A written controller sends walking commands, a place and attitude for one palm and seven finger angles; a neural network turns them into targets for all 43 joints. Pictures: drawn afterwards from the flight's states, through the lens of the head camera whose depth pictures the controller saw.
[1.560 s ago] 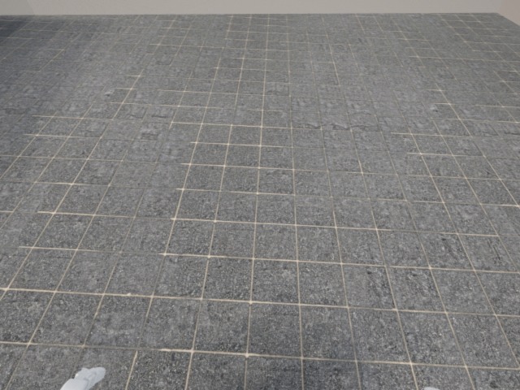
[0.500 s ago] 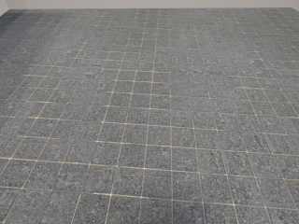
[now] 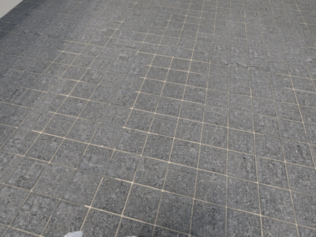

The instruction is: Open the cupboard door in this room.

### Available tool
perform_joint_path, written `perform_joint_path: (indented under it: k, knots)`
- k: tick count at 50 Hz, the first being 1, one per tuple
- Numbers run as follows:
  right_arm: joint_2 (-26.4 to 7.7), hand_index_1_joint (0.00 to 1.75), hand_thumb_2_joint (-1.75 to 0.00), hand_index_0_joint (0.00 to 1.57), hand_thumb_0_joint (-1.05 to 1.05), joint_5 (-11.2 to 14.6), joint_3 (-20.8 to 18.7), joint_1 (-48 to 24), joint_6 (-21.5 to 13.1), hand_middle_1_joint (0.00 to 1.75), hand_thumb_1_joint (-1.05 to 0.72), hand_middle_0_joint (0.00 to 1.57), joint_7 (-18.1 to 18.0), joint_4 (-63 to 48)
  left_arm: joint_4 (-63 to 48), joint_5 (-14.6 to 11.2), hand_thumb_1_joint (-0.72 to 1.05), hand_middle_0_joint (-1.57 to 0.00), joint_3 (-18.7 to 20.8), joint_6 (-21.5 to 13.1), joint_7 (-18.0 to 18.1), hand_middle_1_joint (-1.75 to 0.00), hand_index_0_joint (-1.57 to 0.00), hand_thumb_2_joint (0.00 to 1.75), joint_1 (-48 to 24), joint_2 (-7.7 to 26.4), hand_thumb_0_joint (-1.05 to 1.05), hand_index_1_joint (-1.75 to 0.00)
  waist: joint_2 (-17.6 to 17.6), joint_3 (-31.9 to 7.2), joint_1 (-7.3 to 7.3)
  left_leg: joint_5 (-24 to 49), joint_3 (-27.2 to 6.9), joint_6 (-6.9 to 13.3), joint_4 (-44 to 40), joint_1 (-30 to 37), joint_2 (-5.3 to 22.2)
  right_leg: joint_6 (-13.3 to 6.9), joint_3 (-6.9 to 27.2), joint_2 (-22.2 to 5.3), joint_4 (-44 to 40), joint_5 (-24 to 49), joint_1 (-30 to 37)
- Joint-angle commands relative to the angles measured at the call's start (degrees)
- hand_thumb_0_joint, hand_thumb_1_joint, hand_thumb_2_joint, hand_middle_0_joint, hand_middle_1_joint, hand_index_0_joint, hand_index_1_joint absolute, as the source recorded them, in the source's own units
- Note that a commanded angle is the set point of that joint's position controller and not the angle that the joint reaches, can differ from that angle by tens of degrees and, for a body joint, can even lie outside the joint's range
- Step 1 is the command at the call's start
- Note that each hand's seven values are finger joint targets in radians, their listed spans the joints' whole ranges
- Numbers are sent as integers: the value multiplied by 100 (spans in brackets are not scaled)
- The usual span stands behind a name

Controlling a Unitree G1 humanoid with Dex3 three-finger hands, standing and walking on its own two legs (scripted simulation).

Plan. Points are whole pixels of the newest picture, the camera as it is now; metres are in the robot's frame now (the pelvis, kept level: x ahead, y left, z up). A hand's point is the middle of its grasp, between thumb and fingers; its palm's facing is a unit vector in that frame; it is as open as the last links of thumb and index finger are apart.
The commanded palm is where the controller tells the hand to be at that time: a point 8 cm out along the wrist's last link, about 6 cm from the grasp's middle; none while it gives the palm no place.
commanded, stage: turn or walk to find it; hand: left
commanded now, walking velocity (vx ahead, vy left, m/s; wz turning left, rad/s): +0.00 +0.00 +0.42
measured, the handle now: out of the picture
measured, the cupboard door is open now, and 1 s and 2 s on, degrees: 0 0 0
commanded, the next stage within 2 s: stand and wait in 1.86 s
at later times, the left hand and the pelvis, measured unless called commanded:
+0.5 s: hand out of the picture -0.07 +0.20 -0.19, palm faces +0.29 -0.93 -0.21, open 7.4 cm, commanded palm none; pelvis -0.03 +0.01 -0.01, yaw +15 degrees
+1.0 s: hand out of the picture -0.02 +0.22 -0.15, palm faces +0.42 -0.87 -0.27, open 7.4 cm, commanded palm none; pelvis -0.05 -0.01 +0.00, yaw +25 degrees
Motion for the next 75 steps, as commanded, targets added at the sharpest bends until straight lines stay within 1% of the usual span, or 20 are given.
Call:
perform_joint_path:
  k: [1, 2, 4, 9, 21, 23, 24, 25, 26, 33, 43, 49, 50, 51, 52, 58, 69, 72, 74, 75]
  knots:
    - [-1224, 30, -90, 20, 0, 33, -340, 11, -22, 30, -90, 20, -33, -429, -246, -9, 90, -20, 188, -146, 35, -30, -20, 90, 756, 499, 0, -30, 718, -953, 310, 512, -1338, 602, -424, 254, 926, -16, -197, 72, -1776, 1077, 1086]
    - [-1042, 30, -90, 20, 0, 70, -332, -62, -4, 30, -90, 20, 4, -499, -207, 35, 90, -20, 249, -177, 60, -30, -20, 90, 972, 748, 0, -30, 254, -894, 400, -336, -1031, 325, -81, -542, 632, -130, 97, -335, -2348, 1280, 1840]
    - [-780, 30, -90, 20, 0, 18, -330, -299, 6, 30, -90, 20, 6, -720, -404, 130, 90, -20, 334, -198, 102, -30, -20, 90, 745, 1411, 0, -30, -1698, -248, 513, -2243, 449, -218, 2556, -1867, -150, -1043, 2368, -2674, -3231, 680, 1141]
    - [-747, 30, -90, 20, 0, 17, -332, 149, 119, 30, -90, 20, 132, -292, -563, 99, 90, -20, 159, -314, 56, -30, -20, 90, 91, 760, 0, -30, -994, 179, -9, -1046, 663, -280, 4271, -1325, 269, -835, 420, -1541, -2784, 2068, 298]
    - [-577, 30, -90, 20, 0, 110, -106, -651, -14, 30, -90, 20, 100, -498, -178, 186, 90, -20, 322, -272, 63, -30, -20, 90, 1136, 1198, 0, -30, -1284, -544, 466, -1667, 1460, -267, 1224, -183, 371, -1023, -79, -1937, -1649, 4788, 1540]
    - [-737, 30, -90, 20, 0, 97, -132, -104, -94, 30, -90, 20, 91, -375, -179, 117, 90, -20, 337, -253, 49, -30, -20, 90, 893, 1170, 0, -30, -946, -832, 130, -381, 1442, -171, -257, 895, 394, -599, -511, -1734, -877, 4387, 1156]
    - [-1153, 30, -90, 20, 0, 55, -220, 167, -162, 30, -90, 20, 79, -321, -270, 62, 90, -20, 301, -222, 24, -30, -20, 90, 946, 951, 0, -30, 65, -1122, 3, 1028, 678, 81, -582, 2015, 1105, -241, -857, -1350, 90, 3050, 204]
    - [-1686, 30, -90, 20, 0, 74, -341, 391, -180, 30, -90, 20, 39, -298, -458, 47, 90, -20, 191, -200, -14, -30, -20, 90, 917, 543, 0, -30, 1704, -1198, -52, 3768, -1126, 806, -516, 2692, 2565, 171, -888, -607, 1194, -725, -1329]
    - [-1741, 30, -90, 20, 0, 96, -356, 548, -109, 30, -90, 20, 18, -225, -502, 85, 90, -20, 164, -109, 40, -30, -20, 90, 660, 619, 0, -30, 1139, -1194, -155, 4012, -785, 1244, -410, 2219, 2760, 100, -367, -629, 1728, -1100, -1109]
    - [-1152, 30, -90, 20, 0, 64, -188, -145, -221, 30, -90, 20, -105, -412, -192, 77, 90, -20, 237, -74, -70, -30, -20, 90, 524, 548, 0, -30, 589, -532, 163, 2915, 11, 900, -646, 1511, 1642, 254, -190, -609, 1975, 401, -1126]
    - [-1171, 30, -90, 20, 0, -10, -280, 52, -139, 30, -90, 20, -63, -437, -513, 58, 90, -20, 239, -51, -31, -30, -20, 90, -38, 429, 0, -30, 645, -324, 44, 1327, -913, 1072, -884, 996, 1617, 227, -118, -390, 547, 228, -639]
    - [-1134, 30, -90, 20, 0, 23, -323, -110, -96, 30, -90, 20, -15, -514, -457, 18, 90, -20, 255, -176, 21, -30, -20, 90, 535, 466, 0, -30, 502, -720, 353, 1051, -998, 712, -246, 256, 1214, 72, -201, -186, -1771, 1380, 1067]
    - [-949, 30, -90, 20, 0, 65, -307, -11, -100, 30, -90, 20, 13, -526, -458, 54, 90, -20, 298, -242, 44, -30, -20, 90, 646, 688, 0, -30, -39, -835, 383, 369, -695, 394, 221, -293, 887, -25, 183, -638, -2430, 1695, 1796]
    - [-542, 30, -90, 20, 0, 104, -238, 156, -107, 30, -90, 20, 34, -613, -477, 142, 90, -20, 403, -296, 95, -30, -20, 90, 707, 1229, 0, -30, -1662, -869, 384, -1481, 312, -58, 1429, -1368, 84, -527, 1638, -2125, -2798, 1935, 2412]
    - [-738, 30, -90, 20, 0, 36, -314, -17, -57, 30, -90, 20, 7, -698, -559, 109, 90, -20, 404, -263, 85, -30, -20, 90, 705, 1384, 0, -30, -1693, -669, 478, -2517, 568, -162, 2639, -1294, -5, -1070, 2014, -2891, -2866, 2478, 1464]
    - [-628, 30, -90, 20, 0, -8, -324, 361, 146, 30, -90, 20, 145, -201, -655, 82, 90, -20, 214, -316, 52, -30, -20, 90, -11, 652, 0, -30, -902, 32, 19, -1057, 755, -334, 4322, -1155, 428, -783, 133, -1619, -2869, 1806, 460]
    - [-487, 30, -90, 20, 0, 81, -146, -528, 50, 30, -90, 20, 111, -373, -182, 175, 90, -20, 341, -282, 46, -30, -20, 90, 950, 1022, 0, -30, -1217, -450, 527, -1903, 1347, -382, 1927, -493, 539, -1120, -168, -2075, -2147, 3827, 1453]
    - [-498, 30, -90, 20, 0, 109, -137, -280, -11, 30, -90, 20, 89, -352, -104, 171, 90, -20, 367, -252, 37, -30, -20, 90, 828, 1076, 0, -30, -1295, -613, 350, -1500, 1507, -279, 931, 178, 481, -934, -350, -2099, -1745, 3930, 1253]
    - [-731, 30, -90, 20, 0, 84, -173, 119, -86, 30, -90, 20, 91, -240, -129, 89, 90, -20, 355, -197, 11, -30, -20, 90, 714, 970, 0, -30, -623, -798, 75, -158, 1367, -164, -350, 1298, 611, -442, -848, -1806, -959, 3102, 580]
    - [-1252, 30, -90, 20, 0, 34, -287, 249, -148, 30, -90, 20, 71, -260, -256, 43, 90, -20, 314, -152, -12, -30, -20, 90, 816, 664, 0, -30, 857, -900, 22, 1009, -172, 303, -750, 2019, 1768, -22, -1159, -1150, 108, 1246, -625]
